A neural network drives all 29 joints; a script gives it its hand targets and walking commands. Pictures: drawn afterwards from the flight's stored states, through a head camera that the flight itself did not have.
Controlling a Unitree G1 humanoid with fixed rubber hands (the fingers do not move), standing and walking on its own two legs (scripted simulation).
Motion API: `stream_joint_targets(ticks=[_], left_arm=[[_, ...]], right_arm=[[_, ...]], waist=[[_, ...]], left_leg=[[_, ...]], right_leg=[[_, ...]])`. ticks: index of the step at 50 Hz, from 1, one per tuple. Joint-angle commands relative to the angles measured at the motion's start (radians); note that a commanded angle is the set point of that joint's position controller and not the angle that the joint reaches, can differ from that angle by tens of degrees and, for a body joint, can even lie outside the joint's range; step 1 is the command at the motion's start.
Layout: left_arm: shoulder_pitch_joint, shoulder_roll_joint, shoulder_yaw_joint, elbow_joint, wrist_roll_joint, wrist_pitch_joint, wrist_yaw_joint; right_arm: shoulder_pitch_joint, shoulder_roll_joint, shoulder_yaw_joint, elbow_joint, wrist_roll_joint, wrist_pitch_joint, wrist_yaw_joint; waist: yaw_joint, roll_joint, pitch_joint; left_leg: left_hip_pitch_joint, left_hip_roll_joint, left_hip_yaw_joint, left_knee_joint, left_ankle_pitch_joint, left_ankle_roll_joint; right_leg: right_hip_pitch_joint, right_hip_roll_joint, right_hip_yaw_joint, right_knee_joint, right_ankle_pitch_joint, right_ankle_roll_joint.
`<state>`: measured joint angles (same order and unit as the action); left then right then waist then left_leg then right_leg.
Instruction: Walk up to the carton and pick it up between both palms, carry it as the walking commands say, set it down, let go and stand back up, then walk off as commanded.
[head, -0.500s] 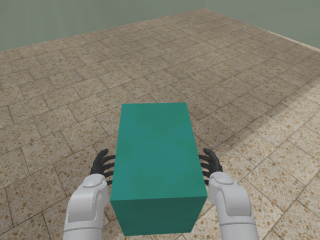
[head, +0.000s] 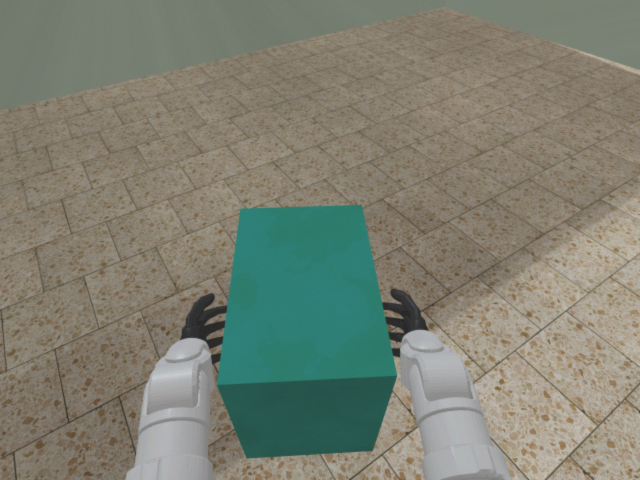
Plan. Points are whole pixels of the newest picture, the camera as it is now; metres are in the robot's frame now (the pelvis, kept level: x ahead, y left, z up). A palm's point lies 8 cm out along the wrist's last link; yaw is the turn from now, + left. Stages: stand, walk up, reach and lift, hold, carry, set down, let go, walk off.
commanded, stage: set down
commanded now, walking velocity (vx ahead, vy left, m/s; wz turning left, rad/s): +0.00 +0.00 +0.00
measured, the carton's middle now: (305, 328) +0.37 +0.04 -0.06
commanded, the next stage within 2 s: none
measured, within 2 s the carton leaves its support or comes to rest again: neither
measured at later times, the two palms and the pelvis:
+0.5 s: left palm (197, 356) +0.31 +0.19 -0.04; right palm (392, 341) +0.34 -0.10 -0.04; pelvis +0.01 +0.01 -0.01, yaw +0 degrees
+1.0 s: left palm (216, 394) +0.30 +0.18 -0.14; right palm (394, 388) +0.32 -0.11 -0.15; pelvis -0.01 +0.00 -0.04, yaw +1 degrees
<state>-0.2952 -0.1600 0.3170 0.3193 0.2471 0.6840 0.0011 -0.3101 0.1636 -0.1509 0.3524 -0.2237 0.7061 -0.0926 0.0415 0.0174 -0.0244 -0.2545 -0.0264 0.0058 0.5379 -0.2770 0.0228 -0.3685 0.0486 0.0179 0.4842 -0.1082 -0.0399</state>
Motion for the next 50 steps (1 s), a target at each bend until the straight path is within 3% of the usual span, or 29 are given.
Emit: stream_joint_targets(ticks=[1,6,8,9,10,12,13,15,18,19,20,22,24,25,26,27,30,31,36,38,40,43,44,45,46,47,48,49,50], left_arm=[[-0.779,-1.047,-0.485,0.162,-0.19,-0.167,-0.253],[-0.854,-1.029,-0.442,0.252,-0.149,-0.227,-0.254],[-0.79,-1.017,-0.4,0.296,-0.124,-0.227,-0.247],[-0.835,-0.986,-0.395,0.277,-0.126,-0.254,-0.253],[-0.78,-1.006,-0.416,0.287,-0.127,-0.256,-0.249],[-0.757,-1.005,-0.438,0.262,-0.11,-0.276,-0.233],[-0.704,-0.939,-0.396,0.281,-0.067,-0.275,-0.226],[-0.73,-0.946,-0.406,0.273,-0.075,-0.302,-0.217],[-0.708,-0.917,-0.425,0.247,-0.077,-0.36,-0.215],[-0.679,-0.909,-0.417,0.259,-0.066,-0.375,-0.213],[-0.673,-0.885,-0.423,0.252,-0.059,-0.386,-0.205],[-0.673,-0.857,-0.408,0.244,-0.05,-0.426,-0.197],[-0.641,-0.879,-0.435,0.276,-0.052,-0.453,-0.179],[-0.629,-0.871,-0.443,0.293,-0.055,-0.464,-0.172],[-0.64,-0.856,-0.45,0.281,-0.061,-0.486,-0.171],[-0.586,-0.839,-0.445,0.294,-0.032,-0.492,-0.156],[-0.639,-0.757,-0.434,0.287,-0.031,-0.565,-0.125],[-0.64,-0.743,-0.462,0.283,-0.042,-0.586,-0.112],[-0.587,-0.576,-0.491,0.242,-0.096,-0.704,-0.046],[-0.631,-0.46,-0.497,0.193,-0.125,-0.739,0.004],[-0.513,-0.358,-0.464,0.256,-0.141,-0.765,0.061],[-0.464,-0.155,-0.422,0.227,-0.162,-0.817,0.133],[-0.433,-0.091,-0.418,0.247,-0.17,-0.819,0.145],[-0.43,-0.06,-0.402,0.212,-0.192,-0.825,0.158],[-0.456,0.031,-0.367,0.199,-0.195,-0.831,0.16],[-0.502,0.025,-0.393,0.181,-0.212,-0.827,0.173],[-0.497,0.046,-0.375,0.245,-0.224,-0.819,0.168],[-0.546,0.027,-0.362,0.234,-0.226,-0.81,0.16],[-0.534,0.048,-0.366,0.258,-0.225,-0.812,0.162]], right_arm=[[-0.85,1.159,0.46,0.016,0.229,-0.161,0.258],[-0.792,1.139,0.35,0.201,0.158,-0.223,0.233],[-0.75,1.097,0.301,0.202,0.123,-0.237,0.215],[-0.819,1.146,0.313,0.174,0.126,-0.254,0.21],[-0.678,1.111,0.282,0.227,0.091,-0.256,0.2],[-0.649,1.062,0.266,0.234,0.076,-0.285,0.195],[-0.641,1.039,0.235,0.261,0.056,-0.286,0.198],[-0.672,1.021,0.258,0.214,0.064,-0.321,0.192],[-0.657,1.053,0.313,0.183,0.064,-0.371,0.168],[-0.618,1.022,0.298,0.208,0.045,-0.382,0.161],[-0.625,1.013,0.304,0.198,0.062,-0.401,0.164],[-0.576,0.992,0.269,0.265,0.021,-0.423,0.155],[-0.592,0.93,0.272,0.209,0.029,-0.472,0.142],[-0.557,0.907,0.238,0.252,-0.003,-0.483,0.135],[-0.558,0.902,0.262,0.255,0.018,-0.501,0.13],[-0.54,0.869,0.251,0.266,0.001,-0.511,0.129],[-0.554,0.821,0.235,0.299,-0.001,-0.572,0.109],[-0.529,0.787,0.225,0.3,-0.006,-0.593,0.101],[-0.497,0.605,0.321,0.183,0.039,-0.703,0.025],[-0.512,0.528,0.329,0.174,0.063,-0.73,-0.007],[-0.459,0.351,0.326,0.145,0.063,-0.765,-0.051],[-0.431,0.217,0.37,0.097,0.124,-0.811,-0.102],[-0.397,0.177,0.336,0.115,0.123,-0.81,-0.12],[-0.397,0.11,0.341,0.103,0.136,-0.809,-0.134],[-0.429,0.104,0.327,0.107,0.145,-0.804,-0.14],[-0.458,0.073,0.33,0.093,0.166,-0.805,-0.147],[-0.478,0.07,0.316,0.128,0.162,-0.798,-0.149],[-0.526,0.055,0.306,0.13,0.173,-0.789,-0.147],[-0.526,0.079,0.312,0.141,0.173,-0.785,-0.149]], waist=[[0.076,-0.014,-0.331],[0.014,0.051,-0.289],[0.006,0.026,-0.277],[0.025,-0.056,-0.285],[-0.029,-0.051,-0.287],[-0.039,-0.01,-0.258],[-0.005,0.007,-0.247],[-0.015,0.006,-0.268],[0.016,-0.013,-0.33],[0.001,-0.033,-0.331],[0.023,0.02,-0.347],[0.018,-0.04,-0.302],[-0.005,0.028,-0.306],[-0.047,-0.005,-0.308],[-0.01,0.05,-0.343],[-0.022,0.036,-0.31],[0.005,0.046,-0.34],[-0.02,0.05,-0.346],[-0.012,0.025,-0.472],[-0.004,0.025,-0.531],[0.006,0.006,-0.531],[0.067,-0.02,-0.545],[0.035,-0.028,-0.541],[0.068,-0.034,-0.589],[0.067,-0.069,-0.554],[0.049,-0.038,-0.545],[0.023,-0.069,-0.502],[0.052,-0.017,-0.486],[0.031,-0.044,-0.465]], left_leg=[[-0.181,-0.016,-0.1,-0.118,-0.153,0.069],[-0.225,-0.016,-0.091,-0.083,-0.155,0.053],[-0.29,-0.017,-0.099,-0.097,-0.157,0.054],[-0.25,-0.026,-0.095,-0.072,-0.144,0.074],[-0.232,-0.034,-0.102,-0.064,-0.047,0.06],[-0.255,-0.026,-0.113,-0.058,-0.034,0.049],[-0.287,-0.033,-0.113,-0.06,-0.03,0.044],[-0.279,-0.039,-0.113,-0.039,-0.009,0.045],[-0.299,-0.051,-0.113,0.009,0.076,0.051],[-0.293,-0.052,-0.11,0.024,0.098,0.053],[-0.324,-0.051,-0.116,0.007,0.109,0.053],[-0.351,-0.059,-0.116,0.031,0.12,0.051],[-0.364,-0.062,-0.116,0.06,0.154,0.04],[-0.364,-0.064,-0.121,0.066,0.168,0.032],[-0.385,-0.067,-0.113,0.072,0.173,0.029],[-0.388,-0.063,-0.119,0.077,0.196,0.021],[-0.417,-0.07,-0.108,0.107,0.161,0.02],[-0.417,-0.066,-0.114,0.114,0.171,0.019],[-0.495,-0.087,-0.09,0.203,0.235,0.01],[-0.458,-0.079,-0.084,0.23,0.224,0.007],[-0.448,-0.08,-0.079,0.228,0.217,0.007],[-0.468,-0.084,-0.058,0.252,0.186,0.018],[-0.494,-0.079,-0.057,0.249,0.161,0.02],[-0.474,-0.078,-0.046,0.249,0.151,0.019],[-0.522,-0.076,-0.049,0.257,0.129,0.032],[-0.497,-0.076,-0.051,0.244,0.115,0.038],[-0.487,-0.071,-0.052,0.252,0.087,0.044],[-0.524,-0.069,-0.061,0.258,0.047,0.039],[-0.557,-0.075,-0.049,0.273,0.041,0.045]], right_leg=[[0.533,0.001,0.148,0.02,-0.254,0.01],[0.499,-0.01,0.157,0.035,-0.246,0.011],[0.559,0.0,0.15,0.047,-0.197,0.005],[0.524,-0.002,0.148,0.038,-0.233,0.014],[0.486,-0.005,0.141,0.033,-0.128,0.01],[0.452,0.012,0.127,0.066,-0.062,0.003],[0.427,0.008,0.106,0.075,-0.059,0.009],[0.423,0.01,0.12,0.083,-0.045,0.002],[0.408,0.01,0.133,0.098,0.057,0.011],[0.382,0.01,0.132,0.106,0.073,0.014],[0.406,0.015,0.121,0.125,0.113,0.011],[0.359,0.02,0.117,0.136,0.138,0.017],[0.315,0.016,0.121,0.162,0.171,0.002],[0.276,0.042,0.098,0.183,0.186,0.004],[0.296,0.034,0.113,0.184,0.197,-0.002],[0.253,0.041,0.096,0.207,0.218,-0.003],[0.186,0.054,0.104,0.229,0.174,-0.005],[0.178,0.057,0.099,0.248,0.193,-0.011],[0.194,0.059,0.116,0.309,0.31,-0.002],[0.099,0.07,0.085,0.332,0.23,0.008],[0.09,0.071,0.076,0.322,0.215,0.007],[0.099,0.053,0.086,0.329,0.183,0.017],[0.097,0.051,0.077,0.325,0.187,0.026],[0.101,0.049,0.08,0.318,0.157,0.026],[0.09,0.041,0.084,0.313,0.155,0.033],[0.093,0.043,0.085,0.31,0.125,0.027],[0.06,0.04,0.075,0.302,0.08,0.027],[0.035,0.032,0.088,0.317,0.014,0.016],[0.022,0.028,0.088,0.311,0.013,0.025]])
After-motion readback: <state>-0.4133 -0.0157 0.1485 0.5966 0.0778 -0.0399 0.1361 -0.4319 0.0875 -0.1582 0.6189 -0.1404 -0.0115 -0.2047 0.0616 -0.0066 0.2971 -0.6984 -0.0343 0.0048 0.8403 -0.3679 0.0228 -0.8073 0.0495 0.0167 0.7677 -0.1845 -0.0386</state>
